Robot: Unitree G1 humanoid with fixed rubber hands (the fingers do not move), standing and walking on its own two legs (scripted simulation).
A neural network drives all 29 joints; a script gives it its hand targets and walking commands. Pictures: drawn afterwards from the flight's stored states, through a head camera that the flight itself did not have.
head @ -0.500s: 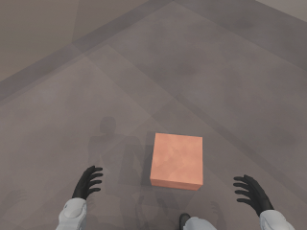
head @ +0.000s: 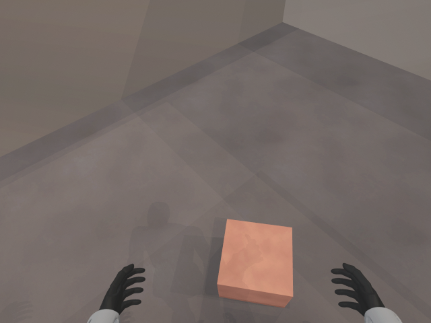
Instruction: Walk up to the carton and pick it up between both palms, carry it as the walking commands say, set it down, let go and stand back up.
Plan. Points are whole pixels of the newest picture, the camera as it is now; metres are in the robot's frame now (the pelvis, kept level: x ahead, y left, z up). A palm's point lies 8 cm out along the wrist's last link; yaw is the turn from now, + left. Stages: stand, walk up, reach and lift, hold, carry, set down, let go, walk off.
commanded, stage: let go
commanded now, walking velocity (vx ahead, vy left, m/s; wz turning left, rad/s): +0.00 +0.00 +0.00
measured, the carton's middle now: (255, 262) +0.43 -0.09 -0.67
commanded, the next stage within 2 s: stand in 0.08 s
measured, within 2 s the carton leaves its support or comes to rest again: neither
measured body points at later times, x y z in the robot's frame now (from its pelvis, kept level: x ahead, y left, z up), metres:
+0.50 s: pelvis +0.01 -0.02 +0.00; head +0.02 -0.04 +0.45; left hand +0.12 +0.29 -0.09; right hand +0.14 -0.30 -0.11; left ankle -0.08 +0.11 -0.74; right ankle +0.02 -0.13 -0.74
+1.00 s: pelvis +0.00 -0.02 +0.00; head +0.00 -0.04 +0.45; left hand +0.09 +0.29 -0.10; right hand +0.12 -0.32 -0.11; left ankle -0.08 +0.11 -0.74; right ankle +0.02 -0.13 -0.74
